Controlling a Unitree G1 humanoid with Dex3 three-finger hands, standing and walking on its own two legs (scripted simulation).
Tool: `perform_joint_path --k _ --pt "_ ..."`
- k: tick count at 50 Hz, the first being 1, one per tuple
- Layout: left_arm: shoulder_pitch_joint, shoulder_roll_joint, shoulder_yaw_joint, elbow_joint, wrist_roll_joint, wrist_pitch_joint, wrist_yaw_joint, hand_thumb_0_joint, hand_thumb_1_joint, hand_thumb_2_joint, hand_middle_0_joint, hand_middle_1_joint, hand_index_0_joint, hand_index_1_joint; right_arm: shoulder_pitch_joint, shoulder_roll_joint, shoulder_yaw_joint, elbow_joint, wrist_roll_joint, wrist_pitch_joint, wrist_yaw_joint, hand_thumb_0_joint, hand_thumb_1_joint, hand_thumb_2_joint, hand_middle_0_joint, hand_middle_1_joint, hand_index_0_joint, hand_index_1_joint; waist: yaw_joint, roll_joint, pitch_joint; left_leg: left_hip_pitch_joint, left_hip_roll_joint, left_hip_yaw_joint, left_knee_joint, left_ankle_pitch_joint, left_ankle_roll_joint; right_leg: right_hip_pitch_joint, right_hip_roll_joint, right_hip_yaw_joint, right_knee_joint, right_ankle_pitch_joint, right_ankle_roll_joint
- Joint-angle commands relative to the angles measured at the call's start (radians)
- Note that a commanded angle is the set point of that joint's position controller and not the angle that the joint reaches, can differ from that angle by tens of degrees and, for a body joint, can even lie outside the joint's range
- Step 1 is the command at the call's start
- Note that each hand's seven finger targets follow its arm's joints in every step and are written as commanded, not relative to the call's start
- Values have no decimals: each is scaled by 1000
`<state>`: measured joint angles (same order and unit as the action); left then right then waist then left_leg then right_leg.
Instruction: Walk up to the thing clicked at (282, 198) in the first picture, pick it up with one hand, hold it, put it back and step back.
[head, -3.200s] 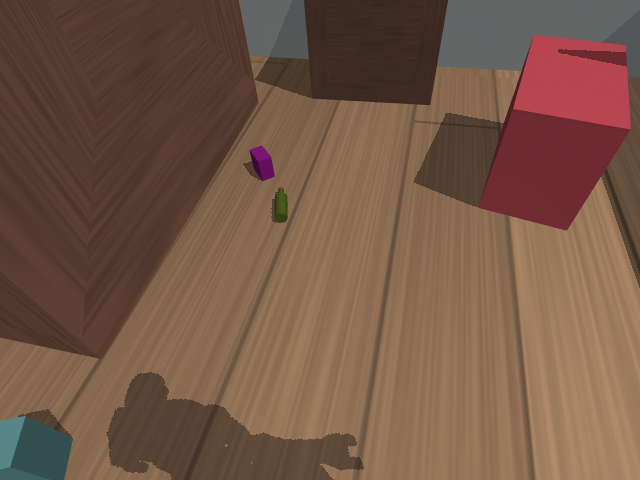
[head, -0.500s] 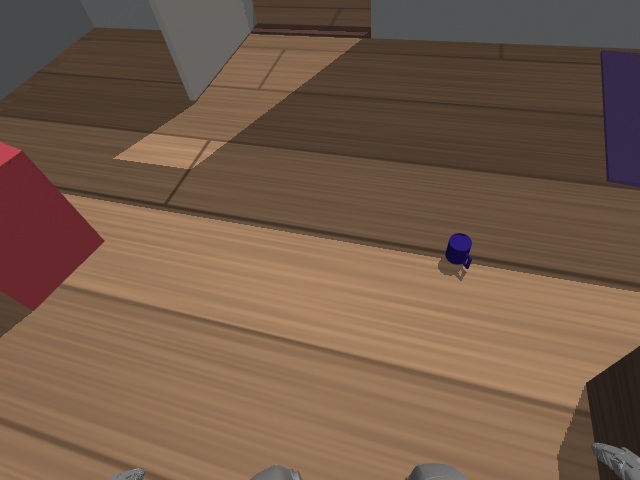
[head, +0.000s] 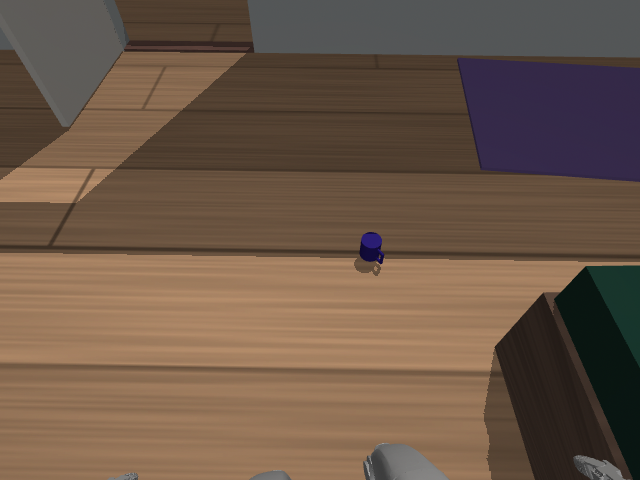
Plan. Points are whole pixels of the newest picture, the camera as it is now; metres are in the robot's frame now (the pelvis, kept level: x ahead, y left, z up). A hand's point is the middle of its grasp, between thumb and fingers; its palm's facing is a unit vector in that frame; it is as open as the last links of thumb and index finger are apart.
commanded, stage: walk up
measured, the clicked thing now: out of the picture -0.43 +1.22 -0.72
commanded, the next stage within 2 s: stand in 1.60 s
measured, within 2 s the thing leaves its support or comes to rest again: neither
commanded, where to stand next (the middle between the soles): +0.06 +0.00 m, yaw -14 degrees
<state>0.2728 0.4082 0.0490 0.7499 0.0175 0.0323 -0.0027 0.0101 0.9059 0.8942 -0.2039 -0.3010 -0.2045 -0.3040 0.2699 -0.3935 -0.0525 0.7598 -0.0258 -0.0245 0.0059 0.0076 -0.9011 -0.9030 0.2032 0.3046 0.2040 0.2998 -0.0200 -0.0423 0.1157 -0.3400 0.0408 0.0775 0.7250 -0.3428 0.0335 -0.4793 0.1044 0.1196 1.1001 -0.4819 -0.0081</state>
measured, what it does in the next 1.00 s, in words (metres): steps on the spot, turning right: right foot, then left foot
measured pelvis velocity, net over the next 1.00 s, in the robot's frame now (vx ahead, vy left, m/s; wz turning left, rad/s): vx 0.00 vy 0.00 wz -0.27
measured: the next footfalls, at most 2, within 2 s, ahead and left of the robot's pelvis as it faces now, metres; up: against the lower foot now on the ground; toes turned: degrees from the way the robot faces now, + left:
right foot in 0.22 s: +0.04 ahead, -0.14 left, +0.00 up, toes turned -9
left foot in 0.52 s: +0.07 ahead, +0.12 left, +0.00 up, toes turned -2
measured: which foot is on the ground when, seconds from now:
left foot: down 0.00-0.26, up 0.28-0.50, down 0.52-1.00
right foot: up 0.00-0.20, down 0.22-1.00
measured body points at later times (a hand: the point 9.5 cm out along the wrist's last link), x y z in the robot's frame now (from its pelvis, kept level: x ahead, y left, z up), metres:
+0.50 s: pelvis +0.00 -0.01 -0.01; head +0.03 -0.05 +0.44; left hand +0.13 +0.28 -0.10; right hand +0.03 -0.34 -0.14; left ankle +0.05 +0.13 -0.70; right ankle +0.01 -0.15 -0.72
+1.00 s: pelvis +0.00 +0.00 +0.01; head +0.01 -0.01 +0.46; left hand +0.15 +0.28 -0.11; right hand -0.01 -0.32 -0.12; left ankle +0.05 +0.13 -0.72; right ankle +0.00 -0.14 -0.72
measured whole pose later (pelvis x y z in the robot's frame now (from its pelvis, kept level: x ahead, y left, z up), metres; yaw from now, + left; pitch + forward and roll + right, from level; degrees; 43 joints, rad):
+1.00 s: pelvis +0.00 +0.00 +0.01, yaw -16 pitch -2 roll +0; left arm 0.19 0.36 0.01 1.03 0.01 -0.02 -0.01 0.01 0.90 0.89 -0.21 -0.30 -0.21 -0.30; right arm 0.18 -0.40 -0.02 1.01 0.00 0.00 0.03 0.01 -0.90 -0.90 0.20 0.30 0.20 0.30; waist -0.01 0.02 0.06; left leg -0.26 0.07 0.08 0.61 -0.31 -0.02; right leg -0.30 0.03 0.11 0.61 -0.28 0.02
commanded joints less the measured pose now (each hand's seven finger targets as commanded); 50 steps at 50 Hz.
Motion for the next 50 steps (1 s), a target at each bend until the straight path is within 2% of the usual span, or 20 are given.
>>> perform_joint_path --k 1,6,10,11,13,14,15,18,23,26,27,28,29,30,33,36,38,40,46,50 --pt "46 209 84 -50 -12 -35 -6 0 900 900 -200 -300 -200 -300 6 -278 -83 -78 -5 -43 -18 0 -900 -900 200 300 200 300 3 204 -30 71 222 -264 -374 28 146 -86 -66 -5 1 75 -1" --pt "9 177 64 -43 -8 -66 -9 0 900 900 -200 -300 -200 -300 60 -285 -80 -87 -15 -23 1 0 -900 -900 200 300 200 300 -43 282 -99 193 229 -164 -278 205 185 -15 -95 -116 -270 23 20" --pt "133 167 66 29 0 -86 15 0 900 900 -200 -300 -200 -300 -18 -265 -70 -111 -1 12 9 0 -900 -900 200 300 200 300 32 226 -148 56 212 -77 -69 311 140 249 -43 -194 -551 219 -10" --pt "153 195 79 44 6 -92 24 0 900 900 -200 -300 -200 -300 -7 -218 -56 -111 7 18 7 0 -900 -900 200 300 200 300 48 142 -161 -15 183 -53 41 255 100 337 -48 -146 -593 244 -19" --pt "95 293 94 -1 17 -111 37 0 900 900 -200 -300 -200 -300 10 -110 -14 -127 18 24 5 0 -900 -900 200 300 200 300 21 -152 -114 -291 16 -24 274 -188 -20 379 -386 453 -698 385 -158" --pt "76 333 94 -7 14 -106 41 0 900 900 -200 -300 -200 -300 -43 -199 -43 -118 11 30 -13 0 -900 -900 200 300 200 300 53 -117 -104 -234 56 -109 310 -295 -18 274 -462 514 -655 455 -287" --pt "64 306 90 -1 4 -102 41 0 900 900 -200 -300 -200 -300 -44 -224 -55 -94 8 28 -15 0 -900 -900 200 300 200 300 40 -103 -84 -192 72 -128 309 -293 -16 217 -433 459 -630 487 -293" --pt "-3 244 65 4 -4 -103 47 0 900 900 -200 -300 -200 -300 2 -198 -48 -26 29 26 -7 0 -900 -900 200 300 200 300 0 -123 -80 -177 59 -108 238 -145 -16 244 -290 245 -602 526 -186" --pt "-32 246 58 0 4 -95 42 0 900 900 -200 -300 -200 -300 3 -197 -44 20 18 19 -7 0 -900 -900 200 300 200 300 7 -179 -125 -32 28 -64 107 -101 -17 148 -256 214 -568 466 -185" --pt "-72 216 43 4 -5 -77 36 0 900 900 -200 -300 -200 -300 42 -188 -47 67 15 -1 -9 0 -900 -900 200 300 200 300 -31 -124 -141 157 -12 -38 -140 22 -5 37 -201 146 -469 365 -133" --pt "-68 178 31 3 -11 -74 35 0 900 900 -200 -300 -200 -300 49 -210 -52 74 3 -9 -13 0 -900 -900 200 300 200 300 -35 -50 -155 204 52 -137 -210 40 16 -4 -174 120 -405 353 -94" --pt "-60 128 18 2 -21 -74 35 0 900 900 -200 -300 -200 -300 33 -258 -59 70 -9 -20 -16 0 -900 -900 200 300 200 300 -27 109 -167 208 209 -369 -304 61 73 -56 -84 59 -274 258 -36" --pt "-48 173 31 33 -22 -69 45 0 900 900 -200 -300 -200 -300 -38 -315 -64 60 8 -21 -10 0 -900 -900 200 300 200 300 -8 201 -133 62 359 -514 -367 -34 188 9 -39 -42 -197 -22 -15" --pt "-32 214 40 59 -14 -71 47 0 900 900 -200 -300 -200 -300 -112 -323 -70 52 6 -20 -6 0 -900 -900 200 300 200 300 16 202 -92 -23 393 -525 -368 -65 234 68 -89 -35 -174 -57 -13" --pt "4 180 39 109 -14 -89 26 0 900 900 -200 -300 -200 -300 -163 -235 -31 59 2 -14 -1 0 -900 -900 200 300 200 300 57 178 -77 -44 164 -201 -236 42 75 197 -80 -34 -468 184 -42" --pt "-24 201 49 132 -6 -91 28 0 900 900 -200 -300 -200 -300 -124 -191 -12 91 14 -10 3 0 -900 -900 200 300 200 300 41 150 -99 -114 111 -137 -152 17 15 293 -147 104 -532 265 -84" --pt "-101 226 35 128 -4 -86 21 0 900 900 -200 -300 -200 -300 -116 -193 -17 113 13 0 1 0 -900 -900 200 300 200 300 2 93 -44 23 72 -114 -181 -182 8 52 -199 221 -619 -3 -109" --pt "-142 194 25 137 -6 -76 14 0 900 900 -200 -300 -200 -300 -121 -220 -25 131 11 -3 4 0 -900 -900 200 300 200 300 -5 126 -29 73 98 -163 -258 -233 22 2 -142 134 -634 -78 -71" --pt "-150 206 22 190 0 -87 13 0 900 900 -200 -300 -200 -300 -131 -190 -10 166 18 -5 6 0 -900 -900 200 300 200 300 -5 -43 -79 69 72 -97 -208 -96 13 120 -179 200 -697 90 -78" --pt "-166 175 8 212 -14 -88 16 0 900 900 -200 -300 -200 -300 -140 -204 -8 204 22 -14 3 0 -900 -900 200 300 200 300 -2 -4 -132 159 100 -109 -274 28 21 149 -159 124 -634 326 -55"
